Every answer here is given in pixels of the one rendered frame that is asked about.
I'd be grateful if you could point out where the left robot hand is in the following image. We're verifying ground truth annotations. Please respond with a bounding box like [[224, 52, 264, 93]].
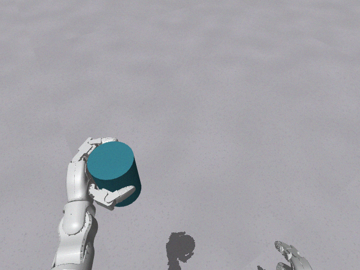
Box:
[[66, 137, 136, 211]]

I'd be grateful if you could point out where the right robot hand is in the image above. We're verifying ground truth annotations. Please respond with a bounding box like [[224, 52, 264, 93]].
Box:
[[274, 241, 313, 270]]

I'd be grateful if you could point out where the can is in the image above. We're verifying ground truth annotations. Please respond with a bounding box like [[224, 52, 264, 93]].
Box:
[[87, 141, 141, 207]]

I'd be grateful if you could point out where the left robot arm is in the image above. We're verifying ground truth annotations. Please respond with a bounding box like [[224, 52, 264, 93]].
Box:
[[50, 200, 98, 270]]

